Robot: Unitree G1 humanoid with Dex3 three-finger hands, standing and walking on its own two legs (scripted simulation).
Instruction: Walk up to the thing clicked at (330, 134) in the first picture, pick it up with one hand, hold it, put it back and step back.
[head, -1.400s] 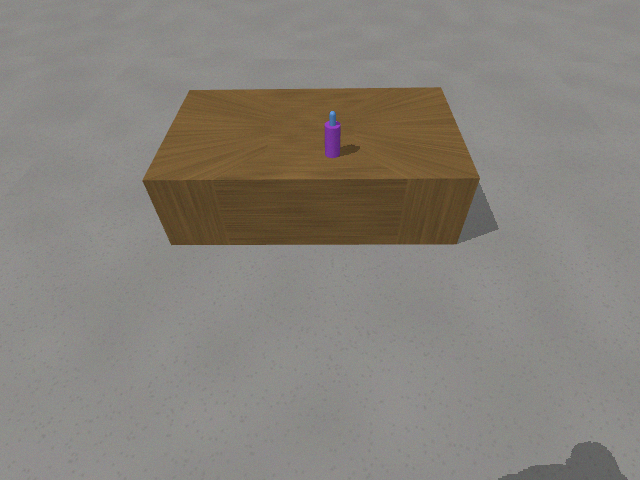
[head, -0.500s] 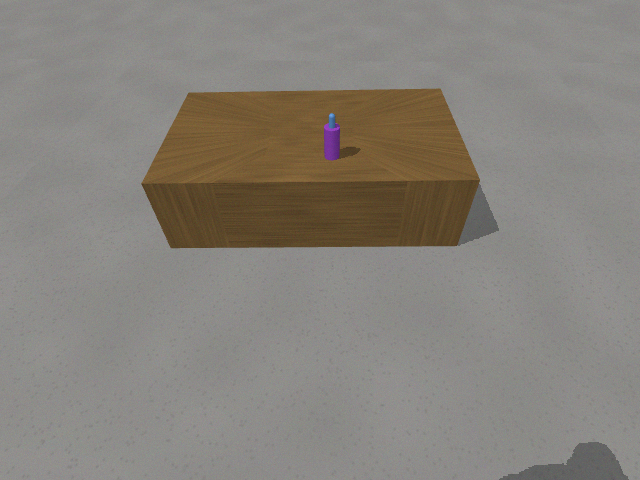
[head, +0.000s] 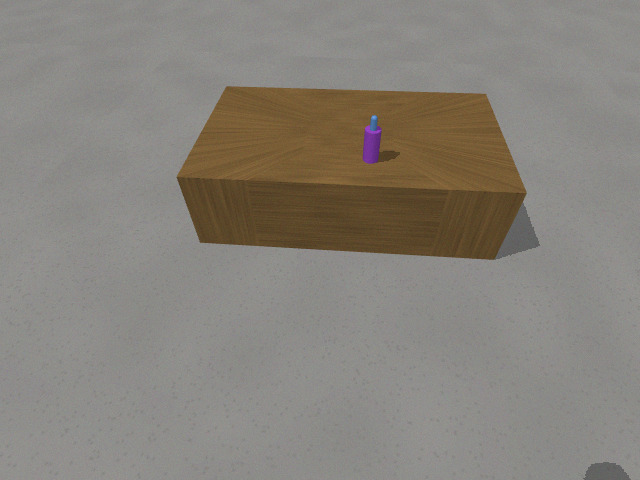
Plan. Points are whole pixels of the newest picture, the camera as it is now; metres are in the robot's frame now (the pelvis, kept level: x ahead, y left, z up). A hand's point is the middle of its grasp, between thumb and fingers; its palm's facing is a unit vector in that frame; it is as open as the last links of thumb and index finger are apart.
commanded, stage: walk up
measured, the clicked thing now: (372, 138) +1.31 -0.12 -0.32
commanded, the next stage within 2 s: none
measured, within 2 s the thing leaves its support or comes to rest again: neither
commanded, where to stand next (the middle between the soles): +0.73 +0.13 m, yaw -3 degrees
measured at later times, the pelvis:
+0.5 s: pelvis +0.19 +0.04 -0.02, yaw -1 degrees
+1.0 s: pelvis +0.39 +0.11 -0.01, yaw -1 degrees
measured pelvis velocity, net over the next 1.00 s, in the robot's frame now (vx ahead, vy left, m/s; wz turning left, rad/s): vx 0.39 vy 0.11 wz -0.02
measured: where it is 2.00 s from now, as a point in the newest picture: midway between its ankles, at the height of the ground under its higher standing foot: (295, 350)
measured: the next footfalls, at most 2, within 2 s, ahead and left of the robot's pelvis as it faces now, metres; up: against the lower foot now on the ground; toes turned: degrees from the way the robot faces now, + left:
left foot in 0.04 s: +0.14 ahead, +0.16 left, +0.00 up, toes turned +3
right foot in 0.46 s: +0.32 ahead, -0.08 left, +0.00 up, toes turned -6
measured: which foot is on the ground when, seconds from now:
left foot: up 0.00-0.02, down 0.04-0.48, up 0.50-0.82, down 0.84-1.00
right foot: down 0.00-0.06, up 0.08-0.44, down 0.46-0.86, up 0.88-1.00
